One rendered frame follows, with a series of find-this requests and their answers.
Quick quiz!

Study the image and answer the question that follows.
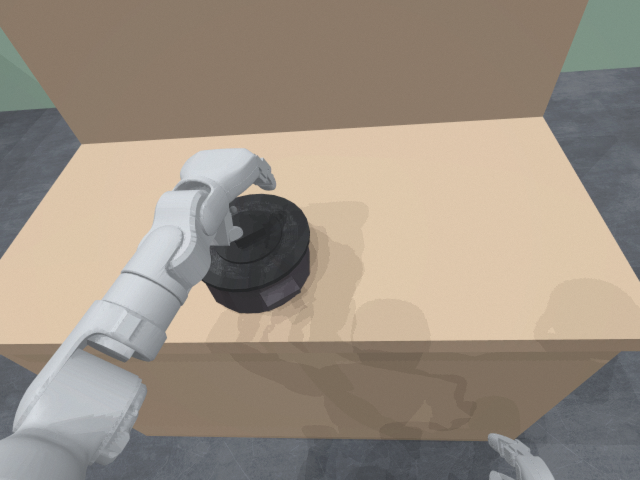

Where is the robot right hand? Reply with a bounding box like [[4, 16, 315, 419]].
[[488, 433, 555, 480]]

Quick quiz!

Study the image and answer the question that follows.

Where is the robot left forearm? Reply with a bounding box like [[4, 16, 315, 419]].
[[12, 175, 229, 433]]

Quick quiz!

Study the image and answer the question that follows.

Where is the robot left hand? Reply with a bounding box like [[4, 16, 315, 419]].
[[180, 148, 276, 246]]

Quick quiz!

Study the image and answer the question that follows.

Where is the left robot upper arm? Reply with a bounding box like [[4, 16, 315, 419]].
[[0, 348, 147, 480]]

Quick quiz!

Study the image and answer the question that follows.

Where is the knob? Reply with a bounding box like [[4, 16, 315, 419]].
[[232, 210, 266, 248]]

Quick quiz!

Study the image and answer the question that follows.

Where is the table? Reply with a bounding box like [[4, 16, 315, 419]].
[[0, 0, 640, 441]]

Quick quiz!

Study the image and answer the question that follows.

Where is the lid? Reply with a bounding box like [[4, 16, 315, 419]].
[[202, 194, 310, 292]]

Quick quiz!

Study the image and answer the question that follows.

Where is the pot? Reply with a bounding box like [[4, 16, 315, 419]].
[[206, 246, 310, 313]]

